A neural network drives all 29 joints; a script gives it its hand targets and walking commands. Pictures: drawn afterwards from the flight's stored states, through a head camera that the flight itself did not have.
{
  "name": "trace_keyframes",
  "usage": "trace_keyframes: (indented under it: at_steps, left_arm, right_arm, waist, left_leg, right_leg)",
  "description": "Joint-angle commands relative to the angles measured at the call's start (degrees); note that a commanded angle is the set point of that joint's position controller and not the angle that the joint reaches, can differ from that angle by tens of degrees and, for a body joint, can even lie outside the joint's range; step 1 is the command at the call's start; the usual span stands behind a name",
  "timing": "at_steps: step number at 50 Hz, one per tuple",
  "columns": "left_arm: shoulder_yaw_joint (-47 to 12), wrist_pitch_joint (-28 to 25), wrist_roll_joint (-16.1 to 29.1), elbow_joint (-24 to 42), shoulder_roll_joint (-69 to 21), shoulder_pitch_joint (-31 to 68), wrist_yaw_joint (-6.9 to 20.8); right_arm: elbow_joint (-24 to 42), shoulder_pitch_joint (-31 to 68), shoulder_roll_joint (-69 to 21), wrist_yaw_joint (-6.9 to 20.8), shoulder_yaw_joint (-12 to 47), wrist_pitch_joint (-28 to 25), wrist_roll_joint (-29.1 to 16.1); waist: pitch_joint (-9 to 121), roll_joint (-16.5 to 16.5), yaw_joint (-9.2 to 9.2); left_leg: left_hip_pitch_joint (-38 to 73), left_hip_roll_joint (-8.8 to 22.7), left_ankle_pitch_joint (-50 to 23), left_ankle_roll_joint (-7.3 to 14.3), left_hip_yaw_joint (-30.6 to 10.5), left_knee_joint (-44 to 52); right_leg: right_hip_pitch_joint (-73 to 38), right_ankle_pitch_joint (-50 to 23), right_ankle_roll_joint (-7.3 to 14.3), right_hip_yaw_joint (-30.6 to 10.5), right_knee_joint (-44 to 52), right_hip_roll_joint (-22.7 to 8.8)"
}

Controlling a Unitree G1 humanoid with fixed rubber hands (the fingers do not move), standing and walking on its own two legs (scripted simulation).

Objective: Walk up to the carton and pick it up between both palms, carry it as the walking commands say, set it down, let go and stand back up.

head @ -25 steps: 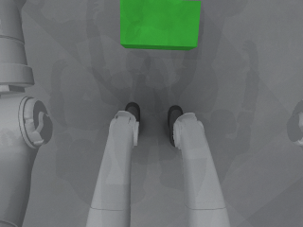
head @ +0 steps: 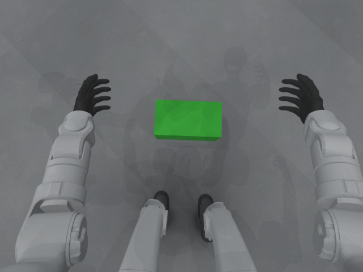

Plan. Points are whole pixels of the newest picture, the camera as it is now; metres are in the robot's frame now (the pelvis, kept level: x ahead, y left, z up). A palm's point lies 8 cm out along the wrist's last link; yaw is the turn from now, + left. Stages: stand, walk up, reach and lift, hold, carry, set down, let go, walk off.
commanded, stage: let go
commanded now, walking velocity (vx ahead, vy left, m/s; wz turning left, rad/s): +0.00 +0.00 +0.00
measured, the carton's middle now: (187, 121) +0.52 -0.01 -0.62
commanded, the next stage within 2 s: stand in 0.96 s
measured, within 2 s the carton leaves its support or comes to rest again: neither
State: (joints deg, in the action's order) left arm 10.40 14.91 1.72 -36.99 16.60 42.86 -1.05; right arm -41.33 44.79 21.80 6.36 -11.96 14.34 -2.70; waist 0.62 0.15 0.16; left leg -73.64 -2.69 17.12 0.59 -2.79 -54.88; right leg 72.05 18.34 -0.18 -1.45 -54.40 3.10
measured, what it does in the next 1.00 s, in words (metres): rises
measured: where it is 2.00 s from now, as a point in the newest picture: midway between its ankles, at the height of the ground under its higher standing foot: (183, 224)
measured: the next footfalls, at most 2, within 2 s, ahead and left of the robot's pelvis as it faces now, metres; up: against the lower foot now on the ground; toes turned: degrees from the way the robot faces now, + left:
none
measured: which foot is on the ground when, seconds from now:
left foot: down 0.00-1.00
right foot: down 0.00-1.00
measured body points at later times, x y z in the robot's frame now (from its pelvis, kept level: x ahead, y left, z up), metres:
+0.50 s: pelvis +0.05 +0.00 +0.07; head +0.13 +0.01 +0.51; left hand +0.26 +0.24 -0.02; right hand +0.27 -0.23 -0.01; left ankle +0.06 +0.10 -0.66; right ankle +0.04 -0.11 -0.66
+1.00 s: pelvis +0.03 +0.01 +0.07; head +0.05 +0.02 +0.52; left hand +0.19 +0.24 -0.01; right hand +0.20 -0.23 +0.00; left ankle +0.06 +0.10 -0.66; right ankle +0.04 -0.11 -0.66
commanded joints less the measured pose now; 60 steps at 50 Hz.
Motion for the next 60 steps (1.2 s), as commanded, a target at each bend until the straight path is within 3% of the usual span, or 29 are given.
trace_keyframes:
  at_steps: [1,3,5,8,9,12,13,16,19,20,21,23,28,31,32,33,36,37,38,41,43,44,45,47,49,51,54,55,60]
  left_arm:
    - [-2.1,-6.2,-1.7,14.3,2.2,-18.6,1.8]
    - [-2.4,-7.4,-0.8,15.2,3.5,-21.2,2.7]
    - [-3.4,-8.9,-1.7,12.5,1.9,-23.9,2.8]
    - [-0.7,-10.2,-1.7,12.9,1.9,-24.0,3.3]
    - [-1.8,-11.1,-2.5,14.2,3.2,-34.5,3.5]
    - [-2.9,-11.4,-2.5,12.8,2.8,-34.1,3.7]
    - [-2.1,-12.7,-2.9,15.8,2.8,-38.5,3.3]
    - [-4.2,-13.7,-1.9,16.2,0.4,-46.0,4.0]
    - [-5.3,-13.8,-2.8,18.9,-0.6,-48.9,3.9]
    - [-6.2,-14.2,-1.8,19.5,-0.4,-47.0,3.7]
    - [-5.3,-13.4,-1.7,16.7,-0.3,-50.9,4.0]
    - [-5.1,-13.7,-1.4,18.9,-0.3,-47.8,3.9]
    - [-7.4,-12.9,-2.3,24.9,-0.6,-61.9,4.1]
    - [-9.5,-10.9,0.3,21.6,-0.4,-54.9,4.9]
    - [-8.7,-10.7,-0.1,20.7,1.0,-53.9,5.0]
    - [-8.5,-10.2,-1.6,23.1,2.1,-51.4,5.1]
    - [-6.7,-9.0,-2.6,25.0,1.1,-52.2,5.0]
    - [-5.6,-8.7,-3.7,23.3,1.0,-54.1,5.3]
    - [-7.7,-7.7,-2.3,23.6,0.5,-54.1,5.4]
    - [-8.1,-7.5,-4.3,24.5,0.0,-52.7,5.1]
    - [-7.4,-8.1,-2.5,24.7,1.1,-53.6,4.8]
    - [-7.9,-7.4,-3.3,24.1,0.2,-53.4,5.1]
    - [-7.8,-7.9,-3.0,27.5,0.0,-50.9,5.1]
    - [-7.3,-7.3,-2.8,22.2,0.3,-53.8,5.1]
    - [-4.2,-11.0,-5.1,13.3,10.5,-53.9,1.6]
    - [-4.8,-12.6,-5.5,10.7,9.9,-54.4,1.5]
    - [-4.8,-14.2,-5.6,10.0,8.9,-54.7,1.5]
    - [-4.7,-14.7,-5.8,9.3,9.5,-55.2,1.4]
    - [-6.2,-15.8,-4.4,5.3,7.2,-55.3,1.4]
  right_arm:
    - [13.4,-16.1,4.0,-0.3,1.9,-6.1,0.0]
    - [17.7,-18.2,2.4,0.2,3.1,-7.4,-1.5]
    - [10.9,-23.6,-1.1,0.2,6.2,-8.3,-2.7]
    - [12.5,-24.6,0.5,-0.3,2.1,-9.2,0.8]
    - [18.6,-29.1,0.5,-1.2,3.2,-10.7,1.7]
    - [13.0,-34.2,-2.6,-1.6,4.9,-10.7,2.0]
    - [16.4,-38.1,-2.6,-1.3,6.3,-11.4,1.2]
    - [20.7,-45.0,-3.6,-2.2,6.8,-12.6,2.5]
    - [18.3,-48.0,-3.7,-2.4,7.4,-13.6,3.1]
    - [19.7,-47.3,-3.9,-2.7,7.3,-13.5,3.7]
    - [18.2,-50.1,-4.0,-1.8,8.9,-12.9,2.2]
    - [21.0,-47.3,-4.0,-2.3,9.6,-13.5,2.0]
    - [23.8,-62.7,-3.2,-1.3,9.4,-12.6,3.0]
    - [23.8,-56.1,-3.5,-1.7,9.2,-11.1,3.5]
    - [25.4,-53.1,-3.7,-1.5,9.5,-10.8,2.8]
    - [25.4,-50.6,-4.4,-1.1,9.6,-9.6,2.2]
    - [24.6,-53.1,-3.7,-0.3,8.0,-8.4,3.5]
    - [27.8,-52.4,-3.6,-0.2,8.1,-8.6,4.5]
    - [23.8,-54.8,-4.0,0.0,7.7,-7.4,3.9]
    - [26.0,-51.7,-3.7,0.4,8.5,-7.1,3.1]
    - [28.1,-51.3,-2.8,0.0,8.6,-7.6,3.8]
    - [26.1,-53.2,-2.8,-0.4,7.9,-6.8,3.9]
    - [27.8,-50.6,-3.6,-0.2,6.8,-7.4,4.9]
    - [26.0,-53.6,-2.6,-1.3,7.2,-6.3,5.8]
    - [14.4,-58.5,4.9,-5.3,5.6,-9.9,5.8]
    - [14.3,-55.5,5.2,-5.0,5.0,-11.8,5.7]
    - [12.9,-55.8,5.2,-5.2,4.6,-13.3,5.8]
    - [11.6,-55.3,5.6,-4.9,4.1,-13.4,5.7]
    - [8.6,-54.8,7.0,-5.9,4.8,-14.8,5.2]
  waist:
    - [56.7,-1.3,-2.82]
    - [56.4,1.5,-2.11]
    - [43.7,-1.4,-3.14]
    - [40.3,1.1,-0.8]
    - [40.0,1.5,-2.26]
    - [29.9,0.6,0.17]
    - [34.1,1.1,-1.7]
    - [32.8,4.1,-0.42]
    - [20.6,-1.8,0.01]
    - [17.9,1.8,0.28]
    - [15.5,-1.7,-0.99]
    - [13.9,1.0,-0.64]
    - [14.0,-1.8,-0.84]
    - [2.6,0.2,1.09]
    - [-0.4,1.0,-0.29]
    - [-2.4,-3.3,-1.34]
    - [-0.2,-3.0,-0.93]
    - [-0.8,3.1,-2.75]
    - [-1.1,-2.5,-0.86]
    - [-5.0,-7.1,-1.71]
    - [-2.3,0.5,-2.78]
    - [-3.6,-5.2,-1.56]
    - [-1.1,-4.3,-1.54]
    - [-4.2,0.6,-1.02]
    - [4.3,-3.9,2.06]
    - [4.6,0.1,1.44]
    - [2.6,-3.2,0.06]
    - [-1.3,-0.6,-0.08]
    - [3.4,-2.5,0.46]
  left_leg:
    - [52.3,1.5,-31.7,-1.9,1.4,9.3]
    - [54.9,1.3,-35.4,-0.9,1.1,9.5]
    - [48.2,1.5,-29.6,-0.8,1.5,13.1]
    - [46.1,1.3,-29.3,-1.4,0.8,15.1]
    - [51.2,0.7,-27.1,-1.4,0.7,16.9]
    - [53.6,0.7,-20.0,-1.1,0.7,19.3]
    - [55.3,0.5,-24.5,-0.8,-0.1,19.2]
    - [59.2,0.4,-26.4,-1.0,0.4,21.3]
    - [61.5,0.7,-22.6,-3.1,0.1,24.0]
    - [61.1,0.4,-21.9,-2.5,0.1,24.5]
    - [62.2,0.1,-19.5,-2.5,1.1,25.4]
    - [61.1,0.4,-21.6,-2.2,0.3,25.5]
    - [73.1,-0.3,-22.3,-3.1,1.4,28.4]
    - [66.6,0.3,-8.7,-2.3,2.5,31.3]
    - [66.4,0.3,-5.9,-2.0,2.5,31.0]
    - [65.2,0.7,1.5,-1.8,2.6,31.9]
    - [65.3,2.6,3.0,-1.8,1.2,34.0]
    - [64.8,1.0,4.7,-1.9,2.7,32.1]
    - [65.2,2.2,3.4,-2.4,1.5,33.6]
    - [61.2,3.7,10.2,-1.9,2.0,36.0]
    - [65.0,2.6,4.8,-1.2,1.9,33.8]
    - [64.0,3.4,8.3,-2.1,1.7,34.1]
    - [62.5,4.2,7.9,-2.0,1.3,35.5]
    - [62.8,3.0,6.8,-1.2,2.5,34.1]
    - [56.7,4.2,15.0,-0.5,-5.0,30.9]
    - [56.4,4.2,13.9,-0.9,-4.5,30.4]
    - [56.3,2.8,12.8,-0.6,-4.6,29.3]
    - [55.6,3.6,10.8,-0.7,-3.8,28.8]
    - [59.5,6.2,3.5,0.7,-7.3,31.5]
  right_leg:
    - [-38.8,-26.1,-0.7,-0.8,9.0,-1.3]
    - [-39.0,-28.5,-1.5,0.0,9.2,-1.0]
    - [-40.5,-26.4,-1.4,-1.0,12.3,-1.5]
    - [-44.9,-29.2,-1.2,-2.6,14.9,-1.8]
    - [-50.8,-29.6,-1.3,-2.7,17.0,-1.9]
    - [-48.3,-21.4,-1.4,-1.5,19.5,-1.8]
    - [-53.7,-27.3,-1.3,-2.1,18.6,-1.6]
    - [-57.1,-28.6,-1.7,-1.5,20.7,-1.3]
    - [-54.4,-22.0,-0.2,-0.8,24.1,-1.7]
    - [-53.6,-21.1,-0.9,-0.4,24.4,-0.9]
    - [-54.4,-18.5,-0.5,0.2,24.9,-1.1]
    - [-54.0,-21.2,-0.7,-1.1,25.3,-1.4]
    - [-60.0,-18.9,-0.3,0.2,28.4,-0.8]
    - [-57.3,-8.5,0.0,0.0,31.1,-1.2]
    - [-56.4,-4.5,0.0,-0.1,31.5,-1.1]
    - [-57.8,-0.5,0.3,1.6,30.6,-0.8]
    - [-62.3,-2.8,-0.1,2.0,28.1,0.0]
    - [-62.5,1.9,0.5,1.9,30.5,-1.0]
    - [-63.2,-2.2,0.2,2.2,28.3,0.3]
    - [-65.2,0.6,0.4,3.0,28.0,0.7]
    - [-63.6,0.0,0.2,2.3,28.6,0.1]
    - [-64.0,1.2,1.1,1.8,28.7,0.0]
    - [-66.5,0.1,0.5,2.1,26.8,0.6]
    - [-66.6,0.8,0.4,2.1,29.5,0.3]
    - [-57.8,9.3,0.0,-3.9,25.9,-2.9]
    - [-57.1,8.6,0.5,-3.2,27.3,-3.2]
    - [-54.7,11.0,1.4,-5.6,27.9,-3.8]
    - [-51.9,11.7,1.8,-6.4,29.3,-4.4]
    - [-55.8,-3.3,0.8,-4.0,25.7,-3.5]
